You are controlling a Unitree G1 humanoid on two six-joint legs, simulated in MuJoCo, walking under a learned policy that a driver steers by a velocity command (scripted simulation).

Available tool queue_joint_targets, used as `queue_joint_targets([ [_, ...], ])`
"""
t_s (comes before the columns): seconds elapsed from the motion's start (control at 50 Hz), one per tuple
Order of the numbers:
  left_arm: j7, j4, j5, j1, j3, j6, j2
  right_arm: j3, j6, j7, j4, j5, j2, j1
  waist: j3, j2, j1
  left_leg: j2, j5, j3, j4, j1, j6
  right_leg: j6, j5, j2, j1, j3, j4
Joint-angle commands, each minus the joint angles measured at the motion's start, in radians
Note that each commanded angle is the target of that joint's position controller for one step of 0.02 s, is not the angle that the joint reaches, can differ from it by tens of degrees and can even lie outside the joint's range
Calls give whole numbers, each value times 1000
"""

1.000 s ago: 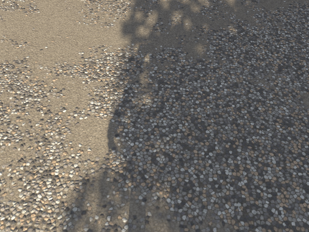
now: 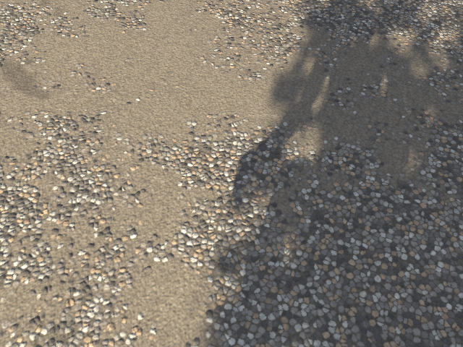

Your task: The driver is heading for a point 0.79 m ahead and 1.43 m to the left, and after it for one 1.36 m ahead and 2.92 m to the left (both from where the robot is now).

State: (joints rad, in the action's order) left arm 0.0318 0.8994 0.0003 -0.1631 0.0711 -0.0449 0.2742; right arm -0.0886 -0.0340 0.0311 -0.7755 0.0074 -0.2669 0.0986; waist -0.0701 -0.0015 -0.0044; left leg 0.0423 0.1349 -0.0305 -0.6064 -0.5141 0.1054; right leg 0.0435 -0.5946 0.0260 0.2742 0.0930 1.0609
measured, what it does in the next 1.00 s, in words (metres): steps on the spot, turning left: right foot, then left foot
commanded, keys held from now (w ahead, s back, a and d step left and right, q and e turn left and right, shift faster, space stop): q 1.00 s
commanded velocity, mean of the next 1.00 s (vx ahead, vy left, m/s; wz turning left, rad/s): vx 0.03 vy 0.00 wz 0.59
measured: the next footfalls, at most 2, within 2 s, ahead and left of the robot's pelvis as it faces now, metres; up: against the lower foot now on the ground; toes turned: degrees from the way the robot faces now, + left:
right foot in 0.46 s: +0.17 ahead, -0.14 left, +0.00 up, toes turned +22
left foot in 0.88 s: +0.04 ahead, +0.10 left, +0.00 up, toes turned +34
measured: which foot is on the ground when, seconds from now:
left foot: down 0.00-0.46, up 0.48-0.86, down 0.88-1.00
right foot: up 0.00-0.44, down 0.46-0.90, up 0.92-1.00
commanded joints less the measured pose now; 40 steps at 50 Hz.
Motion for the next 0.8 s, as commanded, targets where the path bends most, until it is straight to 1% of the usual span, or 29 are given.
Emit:
queue_joint_targets([
  [0.02,-13,-103,-22,-4,13,-23,106,-43,-7,-12,73,-15,-177,110,327,-31,44,-326,-417,517,227,588,258,-8,36,-19,428,-185,322],
  [0.04,2,-92,-5,13,17,-10,110,-33,-3,-18,84,-27,-145,59,247,19,20,-284,-319,454,255,456,210,-4,99,17,403,-184,243],
  [0.06,12,-100,6,15,25,5,127,-29,3,-25,91,-23,-130,34,215,-2,-4,-257,-261,427,275,351,189,-6,132,31,347,-190,175],
  [0.08,15,-105,10,13,29,17,128,-28,8,-29,98,-10,-131,30,205,-32,-17,-232,-237,413,292,290,176,-8,155,25,296,-184,135],
  [0.1,18,-108,11,4,27,24,113,-31,9,-34,104,-2,-141,33,206,-54,-23,-215,-258,396,295,265,170,-5,171,12,274,-175,91],
  [0.12,21,-107,12,-1,24,27,98,-36,10,-39,107,0,-154,42,211,-67,-23,-203,-280,382,293,257,165,0,183,4,267,-173,43],
  [0.16,28,-115,13,15,20,31,87,-43,15,-51,115,-8,-177,63,226,-73,-12,-195,-246,391,289,269,157,16,211,-9,278,-180,-36],
  [0.18,30,-120,12,26,20,34,88,-44,21,-57,121,-11,-181,64,231,-79,-7,-192,-183,403,291,272,150,23,230,-11,283,-187,-63],
  [0.22,31,-130,9,52,20,39,92,-43,32,-66,134,-15,-179,54,220,-96,3,-174,-23,426,300,259,129,32,269,-16,288,-199,-118],
  [0.26,29,-141,7,75,21,37,93,-41,41,-71,144,-15,-175,47,197,-116,13,-157,105,452,309,242,111,35,290,-24,281,-205,-177],
  [0.28,27,-146,6,82,20,34,93,-41,45,-72,148,-13,-175,48,189,-127,18,-153,134,465,309,240,107,36,292,-28,272,-207,-206],
  [0.32,22,-153,2,90,19,23,94,-41,52,-73,154,-10,-175,54,185,-143,28,-151,137,493,301,250,106,33,283,-37,244,-210,-264],
  [0.38,9,-157,-6,75,20,6,103,-39,63,-71,168,-10,-172,58,190,-162,31,-153,59,542,269,284,101,16,255,-55,179,-206,-372],
  [0.4,3,-155,-8,58,21,1,106,-39,67,-71,173,-13,-173,56,191,-167,24,-150,20,557,255,291,96,6,260,-61,145,-201,-428],
  [0.42,-4,-148,-10,27,24,-3,108,-37,72,-72,181,-19,-173,45,191,-165,3,-136,-10,561,234,285,82,-6,299,-65,87,-190,-517],
  [0.44,-10,-136,-9,-20,29,-6,116,-35,77,-75,187,-27,-169,35,189,-156,-26,-106,-10,547,204,254,55,-23,388,-54,-3,-175,-646],
  [0.46,-11,-128,3,-56,44,-4,164,-26,80,-77,194,-30,-140,57,205,-89,-26,-51,102,492,117,161,9,-61,447,61,-130,-245,-708],
  [0.48,-4,-144,28,-22,60,9,259,-17,77,-73,211,-34,-91,105,188,199,40,111,377,282,-109,-33,-52,-183,622,290,-215,-474,-737],
  [0.5,-7,-161,58,-13,57,11,229,-41,60,-65,225,-22,-173,78,166,299,14,118,496,210,-341,-135,-100,-312,736,399,-152,-627,-772],
  [0.52,-1,-194,48,42,44,10,178,-60,56,-58,204,-15,-230,98,159,198,31,64,428,217,-484,-130,-122,-305,755,380,-135,-542,-747],
  [0.54,3,-206,31,79,35,13,140,-63,64,-57,176,-20,-220,121,145,139,42,54,367,197,-540,-123,-139,-253,738,305,-124,-432,-725],
  [0.56,7,-214,16,89,29,17,121,-57,77,-61,160,-19,-191,137,134,120,41,47,320,183,-602,-136,-157,-220,714,257,-134,-362,-712],
  [0.58,10,-216,8,86,23,21,116,-49,87,-58,158,-20,-163,143,116,121,33,40,293,170,-654,-149,-172,-219,732,241,-128,-318,-713],
  [0.6,12,-218,10,76,22,26,120,-42,91,-55,167,-27,-144,132,102,124,27,32,269,137,-650,-143,-182,-221,729,218,-116,-268,-724],
  [0.62,14,-219,14,59,24,32,125,-36,91,-53,185,-33,-132,102,93,142,10,18,244,108,-606,-154,-191,-227,716,206,-133,-236,-734],
  [0.64,17,-218,16,34,27,37,134,-31,89,-52,205,-37,-122,65,91,158,-12,1,230,92,-548,-172,-199,-235,715,209,-171,-223,-737],
  [0.68,21,-215,17,-6,36,45,159,-23,87,-47,235,-34,-111,21,111,179,-44,-32,235,75,-443,-160,-212,-253,734,237,-233,-214,-732],
  [0.74,13,-225,9,5,52,50,199,-12,85,-33,259,-27,-97,11,136,195,-50,-65,256,28,-289,-31,-198,-257,757,265,-204,-166,-726],
  [0.8,-1,-227,-6,12,60,47,215,-20,92,-21,265,-29,-119,27,139,207,-43,-57,244,-19,-158,70,-167,-248,746,286,-178,-140,-708],
])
